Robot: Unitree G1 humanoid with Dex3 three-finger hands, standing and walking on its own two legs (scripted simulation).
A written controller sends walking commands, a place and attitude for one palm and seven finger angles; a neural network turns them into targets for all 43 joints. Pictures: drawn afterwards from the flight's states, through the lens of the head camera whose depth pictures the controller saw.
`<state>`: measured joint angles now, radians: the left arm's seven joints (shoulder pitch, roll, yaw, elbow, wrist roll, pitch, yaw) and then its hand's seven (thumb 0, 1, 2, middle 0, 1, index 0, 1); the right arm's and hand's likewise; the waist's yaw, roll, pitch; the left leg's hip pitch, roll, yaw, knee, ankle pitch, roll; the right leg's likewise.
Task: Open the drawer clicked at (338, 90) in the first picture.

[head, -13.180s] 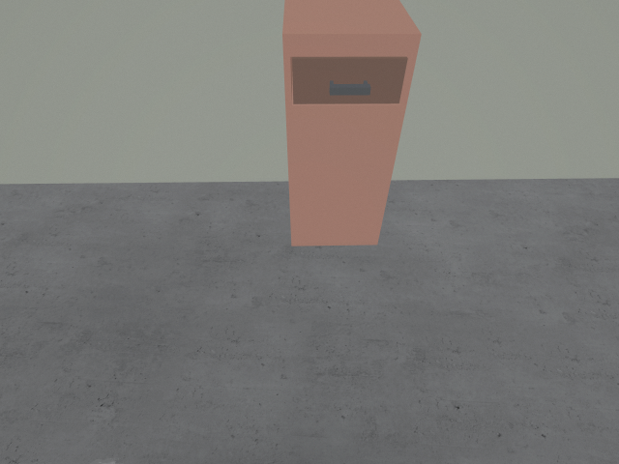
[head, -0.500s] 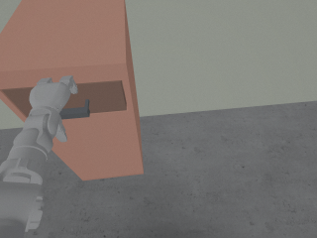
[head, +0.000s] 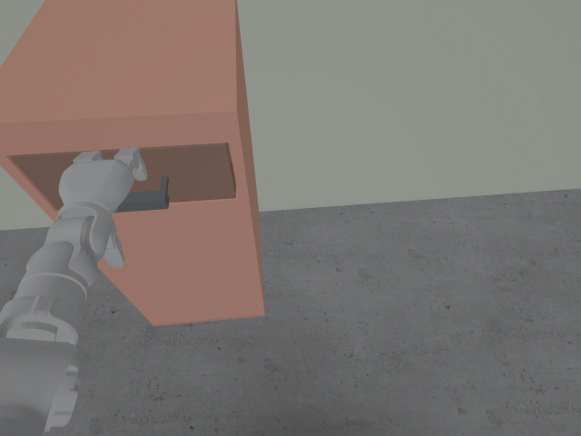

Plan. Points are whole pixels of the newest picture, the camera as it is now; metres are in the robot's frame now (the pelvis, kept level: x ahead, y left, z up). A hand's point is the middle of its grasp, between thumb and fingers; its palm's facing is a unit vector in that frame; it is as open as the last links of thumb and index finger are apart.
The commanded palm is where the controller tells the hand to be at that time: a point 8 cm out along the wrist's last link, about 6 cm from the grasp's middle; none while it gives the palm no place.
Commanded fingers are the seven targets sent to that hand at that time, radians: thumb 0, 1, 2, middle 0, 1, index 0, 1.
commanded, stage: lower the fingers behind the handle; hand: left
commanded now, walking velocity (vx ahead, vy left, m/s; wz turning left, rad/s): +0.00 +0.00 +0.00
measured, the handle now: (133, 192) +0.50 +0.27 -0.01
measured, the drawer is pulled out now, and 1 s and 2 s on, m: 0.00 0.00 0.00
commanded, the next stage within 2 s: close the thumb around the handle in 1.32 s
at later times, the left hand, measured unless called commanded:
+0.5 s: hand (125, 217) +0.44 +0.26 +0.00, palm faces -0.07 -0.04 -1.00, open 13.8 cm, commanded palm +0.43 +0.26 +0.06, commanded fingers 0.00 -0.50 0.30 -0.30 -1.20 -0.30 -1.20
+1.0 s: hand (129, 226) +0.45 +0.27 -0.03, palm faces -0.05 -0.03 -1.00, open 13.8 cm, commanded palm +0.43 +0.26 +0.03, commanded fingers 0.00 -0.50 0.30 -0.30 -1.20 -0.30 -1.20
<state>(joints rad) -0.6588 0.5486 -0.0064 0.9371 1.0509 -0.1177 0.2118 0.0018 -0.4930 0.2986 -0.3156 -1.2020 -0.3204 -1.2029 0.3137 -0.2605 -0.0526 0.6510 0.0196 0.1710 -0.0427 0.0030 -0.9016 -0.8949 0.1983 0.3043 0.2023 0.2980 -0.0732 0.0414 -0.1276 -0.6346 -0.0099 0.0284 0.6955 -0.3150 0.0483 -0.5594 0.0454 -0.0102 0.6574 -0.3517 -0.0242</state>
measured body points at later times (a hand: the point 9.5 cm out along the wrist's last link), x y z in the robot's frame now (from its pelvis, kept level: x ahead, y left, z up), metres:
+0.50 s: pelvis +0.00 +0.01 -0.01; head +0.08 +0.01 +0.43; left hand +0.44 +0.26 +0.06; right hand +0.01 -0.27 -0.14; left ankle +0.01 +0.09 -0.72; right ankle -0.03 -0.11 -0.72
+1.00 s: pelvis -0.01 +0.01 -0.03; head +0.08 +0.03 +0.41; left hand +0.44 +0.27 +0.03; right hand +0.01 -0.26 -0.15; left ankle +0.01 +0.09 -0.72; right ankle -0.03 -0.11 -0.72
